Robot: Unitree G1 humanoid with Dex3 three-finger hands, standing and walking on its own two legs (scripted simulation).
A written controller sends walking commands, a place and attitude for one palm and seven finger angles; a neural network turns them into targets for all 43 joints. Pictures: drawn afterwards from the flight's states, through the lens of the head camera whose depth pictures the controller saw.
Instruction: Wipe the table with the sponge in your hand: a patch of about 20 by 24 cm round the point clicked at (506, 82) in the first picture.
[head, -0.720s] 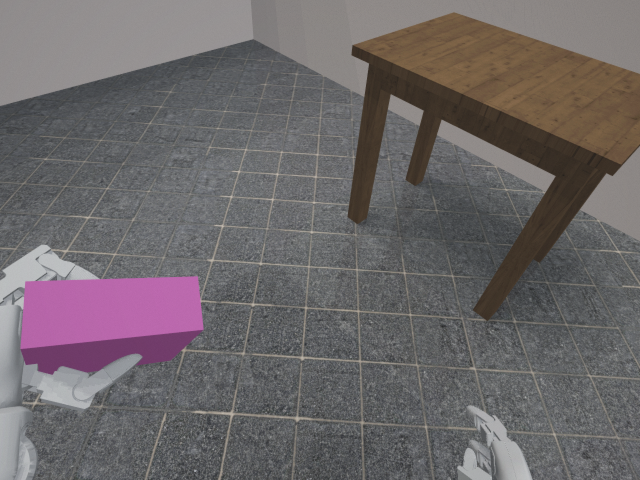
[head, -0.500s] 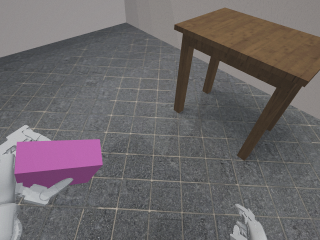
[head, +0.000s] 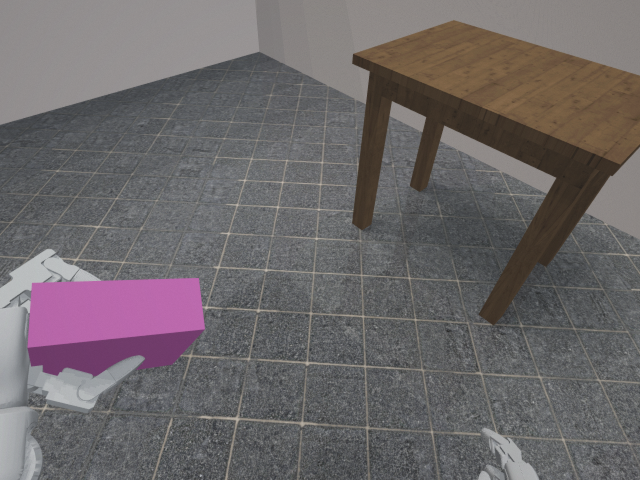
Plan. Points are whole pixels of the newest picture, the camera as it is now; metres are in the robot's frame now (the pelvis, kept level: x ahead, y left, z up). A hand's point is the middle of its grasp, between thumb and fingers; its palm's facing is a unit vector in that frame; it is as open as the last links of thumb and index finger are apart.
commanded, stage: walk to a spot facing it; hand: left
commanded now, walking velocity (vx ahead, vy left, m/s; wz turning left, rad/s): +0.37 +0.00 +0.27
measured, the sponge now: (140, 329) +0.23 +0.19 +0.14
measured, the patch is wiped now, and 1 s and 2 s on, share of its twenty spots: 0.00 0.00 0.00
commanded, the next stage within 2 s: none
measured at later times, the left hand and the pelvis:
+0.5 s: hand (52, 268) +0.28 +0.29 +0.17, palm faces +0.51 -0.76 -0.40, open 9.6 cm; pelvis +0.09 +0.02 -0.01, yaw +6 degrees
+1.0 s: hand (173, 181) +0.43 +0.21 +0.17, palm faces +0.44 -0.73 -0.52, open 9.6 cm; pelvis +0.25 -0.04 +0.00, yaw +10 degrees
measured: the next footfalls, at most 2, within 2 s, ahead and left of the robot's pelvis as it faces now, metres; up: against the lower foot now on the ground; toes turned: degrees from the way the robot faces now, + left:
right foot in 0.78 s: +0.31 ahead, -0.09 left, +0.00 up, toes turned -5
left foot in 1.36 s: +0.46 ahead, +0.13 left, +0.00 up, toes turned +25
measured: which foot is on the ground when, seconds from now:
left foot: down 0.00-0.80, up 0.82-1.00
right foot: down 0.00-0.38, up 0.40-0.76, down 0.78-1.00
